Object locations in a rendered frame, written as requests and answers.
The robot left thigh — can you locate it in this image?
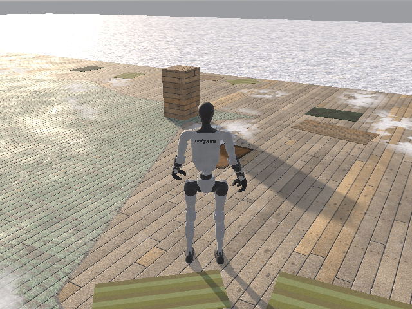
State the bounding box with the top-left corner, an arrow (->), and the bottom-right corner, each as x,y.
184,180 -> 197,222

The left robot hand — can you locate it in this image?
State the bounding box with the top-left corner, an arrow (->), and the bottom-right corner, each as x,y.
171,170 -> 186,180

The robot right forearm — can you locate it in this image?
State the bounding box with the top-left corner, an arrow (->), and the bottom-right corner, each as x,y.
232,156 -> 245,181

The robot left forearm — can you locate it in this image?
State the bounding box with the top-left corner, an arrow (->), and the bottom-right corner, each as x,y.
173,155 -> 182,173

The robot head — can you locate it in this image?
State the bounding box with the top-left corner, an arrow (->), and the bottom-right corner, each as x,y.
195,102 -> 217,133

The right robot upper arm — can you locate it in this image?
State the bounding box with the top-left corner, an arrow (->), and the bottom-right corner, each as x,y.
220,130 -> 238,165

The right robot hand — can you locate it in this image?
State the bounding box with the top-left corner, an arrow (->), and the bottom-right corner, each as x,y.
232,178 -> 247,192

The left robot upper arm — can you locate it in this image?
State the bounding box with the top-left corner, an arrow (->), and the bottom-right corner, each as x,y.
175,129 -> 192,164

